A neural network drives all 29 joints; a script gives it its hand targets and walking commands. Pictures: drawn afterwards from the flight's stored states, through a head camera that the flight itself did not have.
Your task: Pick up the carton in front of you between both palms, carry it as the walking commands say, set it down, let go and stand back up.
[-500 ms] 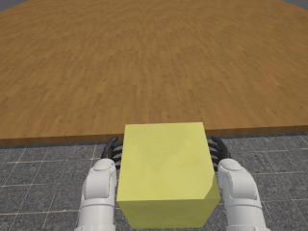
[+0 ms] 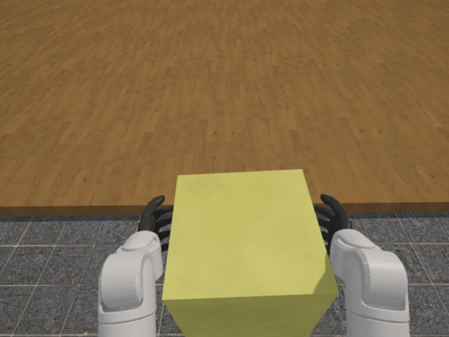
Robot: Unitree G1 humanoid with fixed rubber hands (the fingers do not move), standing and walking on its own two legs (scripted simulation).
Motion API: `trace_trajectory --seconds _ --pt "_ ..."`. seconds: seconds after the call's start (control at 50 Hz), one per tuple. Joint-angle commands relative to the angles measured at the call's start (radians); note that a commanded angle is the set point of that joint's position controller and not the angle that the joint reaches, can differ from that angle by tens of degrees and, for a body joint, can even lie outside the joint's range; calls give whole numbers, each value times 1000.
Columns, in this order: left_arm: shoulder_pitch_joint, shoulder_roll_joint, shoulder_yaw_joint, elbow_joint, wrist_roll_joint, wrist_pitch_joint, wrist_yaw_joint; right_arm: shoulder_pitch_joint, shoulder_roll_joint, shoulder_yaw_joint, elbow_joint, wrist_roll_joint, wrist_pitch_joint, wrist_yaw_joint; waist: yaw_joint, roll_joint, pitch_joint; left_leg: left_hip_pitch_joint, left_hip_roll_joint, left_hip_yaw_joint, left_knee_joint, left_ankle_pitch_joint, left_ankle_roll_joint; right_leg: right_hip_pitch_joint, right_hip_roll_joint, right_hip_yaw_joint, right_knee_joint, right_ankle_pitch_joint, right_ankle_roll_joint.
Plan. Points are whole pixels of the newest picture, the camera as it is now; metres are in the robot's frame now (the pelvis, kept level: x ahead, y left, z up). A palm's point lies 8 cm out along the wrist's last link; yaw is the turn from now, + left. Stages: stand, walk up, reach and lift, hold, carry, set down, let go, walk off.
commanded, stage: carry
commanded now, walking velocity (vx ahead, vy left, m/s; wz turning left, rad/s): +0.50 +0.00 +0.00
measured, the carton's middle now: (243, 261) +0.26 +0.00 +0.02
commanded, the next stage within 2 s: none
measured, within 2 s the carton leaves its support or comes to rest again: neither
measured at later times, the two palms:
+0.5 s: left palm (164, 112) +0.61 +0.18 +0.10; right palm (288, 115) +0.58 -0.12 +0.10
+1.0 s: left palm (188, 27) +1.02 +0.16 +0.16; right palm (277, 27) +1.03 -0.14 +0.15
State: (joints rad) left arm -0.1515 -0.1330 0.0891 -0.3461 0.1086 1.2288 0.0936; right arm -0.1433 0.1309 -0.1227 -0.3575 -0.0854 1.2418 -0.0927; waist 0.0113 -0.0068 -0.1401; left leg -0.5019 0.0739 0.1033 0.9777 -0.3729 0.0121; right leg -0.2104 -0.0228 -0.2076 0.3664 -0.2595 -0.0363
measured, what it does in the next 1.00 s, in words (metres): walks ahead: left foot, then right foot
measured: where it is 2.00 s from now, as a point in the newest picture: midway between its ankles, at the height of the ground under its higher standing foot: (230, 151)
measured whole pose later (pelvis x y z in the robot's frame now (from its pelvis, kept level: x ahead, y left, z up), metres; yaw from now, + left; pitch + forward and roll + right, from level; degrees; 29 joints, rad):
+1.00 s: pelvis +0.63 +0.00 +0.00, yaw -1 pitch +7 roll +1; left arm -0.85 -0.01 0.29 -0.04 0.05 1.32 0.14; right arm -0.86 -0.01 -0.27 -0.04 -0.07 1.34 -0.13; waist 0.04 0.01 0.05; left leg -0.73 0.07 0.06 0.96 -0.24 0.04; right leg -0.25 -0.01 -0.18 0.42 -0.29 -0.08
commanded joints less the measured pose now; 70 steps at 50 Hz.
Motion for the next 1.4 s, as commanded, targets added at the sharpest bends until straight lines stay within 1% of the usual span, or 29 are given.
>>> trace_trajectory --seconds 0.0,0.12,0.18,0.2,0.22,0.24,0.3,0.44,0.58,0.64,0.66,0.68,0.7,0.72,0.76,0.78,0.98,1.04,1.08,1.1,1.12,1.14,1.16,1.18,1.22,1.24,1.3,1.34,1.38 --pt "-479 -852 -685 -47 -418 21 -235 -492 834 702 -21 387 7 248 11 -86 -122 -178 28 1 -171 98 -17 275 -276 266 -217 127 -101" --pt "-476 -858 -683 -5 -425 22 -264 -468 859 684 13 337 3 230 12 -168 -59 51 -43 137 -458 278 -1 191 -220 88 -133 324 -49" --pt "-478 -857 -686 -20 -417 17 -269 -451 868 681 18 334 -8 236 -24 -89 -169 477 -82 189 -503 210 22 24 -150 -29 229 438 9" --pt "-480 -845 -687 -25 -412 17 -271 -437 860 675 21 327 -11 237 -48 56 -226 642 110 -103 -608 11 58 -145 -106 -24 480 222 46" --pt "-509 -866 -699 -56 -423 20 -271 -444 868 676 34 318 -22 241 -39 299 -278 809 376 -587 -753 -103 196 -419 22 22 772 -176 77" --pt "-520 -872 -704 -61 -423 12 -272 -454 898 690 -1 343 -30 243 -32 242 -259 779 392 -631 -778 13 226 -508 -26 161 899 -210 43" --pt "-559 -907 -721 -109 -425 -20 -268 -557 951 734 -90 384 -55 245 -29 40 -238 621 308 -337 -743 297 156 -480 -128 210 854 -64 1" --pt "-446 -869 -706 -86 -354 -40 -226 -523 861 759 -126 416 -51 264 -27 118 -181 634 201 -56 -772 457 126 -480 -82 95 465 87 28" --pt "-722 -686 -687 -103 -401 27 -202 -729 655 698 -103 409 5 226 -59 168 -52 579 154 51 -712 565 113 -356 -22 -1 199 229 -26" --pt "-823 -618 -621 -15 -418 68 -190 -873 602 660 -31 424 51 203 11 137 -150 527 108 133 -404 734 64 -51 58 -62 136 157 -47" --pt "-857 -599 -590 20 -426 82 -187 -927 587 645 -3 429 66 195 55 66 -234 394 74 132 -199 584 43 169 12 9 146 83 -42" --pt "-916 -564 -556 54 -427 94 -185 -982 603 632 19 440 83 186 49 -169 -317 132 -18 106 105 268 4 359 -275 479 49 -122 -140" --pt "-967 -587 -543 86 -446 102 -184 -1042 618 612 31 450 95 179 62 -338 -343 -103 -128 -1 310 -121 -3 460 -375 793 -97 -131 -231" --pt "-1025 -626 -541 82 -476 109 -186 -1110 648 604 57 459 99 173 44 -272 -325 -182 -72 -93 432 -117 35 455 -368 708 -73 -21 -228" --pt "-1142 -731 -557 106 -520 110 -196 -1201 720 582 99 468 100 171 40 -79 -305 -218 -5 -117 393 -12 65 360 -310 512 -11 205 -179" --pt "-1209 -771 -557 102 -536 107 -200 -1237 754 572 117 466 97 170 38 -58 -311 -198 14 -118 334 27 63 322 -292 442 -11 273 -162" --pt "-1374 -869 -454 294 -503 100 -209 -1385 855 492 312 400 74 144 56 -136 -301 -256 -35 11 -109 184 30 402 -193 177 37 564 -170" --pt "-1353 -883 -438 319 -473 96 -208 -1385 874 477 339 382 73 151 80 -161 -295 -323 -65 49 -131 165 59 524 -209 179 130 755 -170" --pt "-1378 -907 -448 313 -466 98 -207 -1375 878 468 367 361 70 155 102 -115 -275 -348 -159 149 -216 87 69 648 -141 162 272 1104 -120" --pt "-1382 -904 -454 307 -463 95 -205 -1366 886 468 375 360 68 159 63 -107 -310 -119 -180 147 -421 184 64 543 -117 105 403 1209 -78" --pt "-1395 -918 -465 293 -478 87 -202 -1354 901 470 370 366 65 162 -49 -100 -389 226 -174 156 -668 446 53 389 -107 59 574 1137 -49" --pt "-1427 -924 -477 269 -479 76 -201 -1336 912 478 352 374 59 165 -151 -26 -384 652 -67 66 -726 669 60 9 -79 58 774 795 -8" --pt "-1411 -949 -492 272 -475 75 -202 -1352 903 477 332 393 52 166 -118 222 -379 1074 177 -199 -436 1454 102 -506 29 129 981 -218 -8" --pt "-1377 -927 -482 285 -473 75 -198 -1313 885 486 329 399 47 163 -149 358 -481 1315 286 -370 -313 1862 255 -795 103 206 1257 -354 -8" --pt "-1367 -915 -472 217 -441 68 -180 -1385 906 518 186 431 27 160 -175 133 -472 1244 294 -429 -411 1155 280 -959 56 278 1354 -276 -42" --pt "-1367 -892 -462 189 -420 64 -167 -1442 919 544 104 463 26 161 -156 78 -403 1191 264 -400 -430 1020 241 -1029 40 249 1359 -301 -43" --pt "-1279 -802 -447 161 -335 52 -124 -1460 903 594 27 525 30 178 -144 92 -333 1032 209 -284 -516 889 200 -1063 18 125 1345 -399 -68" --pt "-1241 -749 -448 167 -287 50 -107 -1449 894 613 48 553 35 199 -89 108 -259 742 121 -130 -632 845 158 -810 -11 70 958 -320 -70" --pt "-1190 -739 -463 203 -267 56 -103 -1402 885 600 114 543 44 215 -16 203 -314 455 75 -13 -612 1363 134 -291 90 -40 639 -64 -80"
